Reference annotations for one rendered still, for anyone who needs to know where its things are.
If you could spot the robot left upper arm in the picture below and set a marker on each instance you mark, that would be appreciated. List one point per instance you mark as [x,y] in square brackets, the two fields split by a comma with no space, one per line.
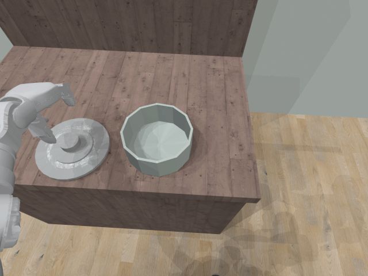
[9,222]

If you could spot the pot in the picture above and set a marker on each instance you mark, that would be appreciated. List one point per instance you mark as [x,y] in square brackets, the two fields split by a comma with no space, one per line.
[157,139]

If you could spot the lid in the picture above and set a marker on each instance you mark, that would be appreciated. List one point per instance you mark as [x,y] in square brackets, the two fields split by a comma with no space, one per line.
[57,164]

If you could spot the robot left forearm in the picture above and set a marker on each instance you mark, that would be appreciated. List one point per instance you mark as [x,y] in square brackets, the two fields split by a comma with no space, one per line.
[16,113]

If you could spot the table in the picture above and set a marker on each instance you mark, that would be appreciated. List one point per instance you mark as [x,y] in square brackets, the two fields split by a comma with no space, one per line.
[117,56]

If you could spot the left robot hand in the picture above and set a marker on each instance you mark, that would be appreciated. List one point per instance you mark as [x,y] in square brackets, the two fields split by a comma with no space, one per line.
[44,95]

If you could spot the knob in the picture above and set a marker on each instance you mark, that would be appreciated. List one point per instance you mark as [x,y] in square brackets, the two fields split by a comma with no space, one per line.
[69,142]

